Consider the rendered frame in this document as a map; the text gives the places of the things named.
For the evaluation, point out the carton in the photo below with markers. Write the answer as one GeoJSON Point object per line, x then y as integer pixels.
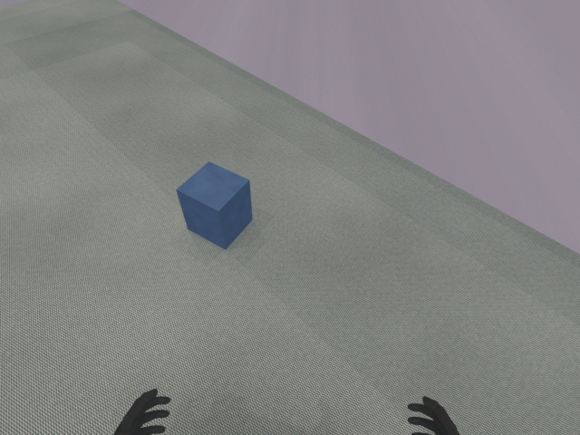
{"type": "Point", "coordinates": [216, 204]}

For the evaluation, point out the right robot hand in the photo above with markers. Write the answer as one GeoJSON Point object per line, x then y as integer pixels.
{"type": "Point", "coordinates": [441, 423]}

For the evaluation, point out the left robot hand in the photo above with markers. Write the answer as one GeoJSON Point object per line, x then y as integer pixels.
{"type": "Point", "coordinates": [136, 416]}

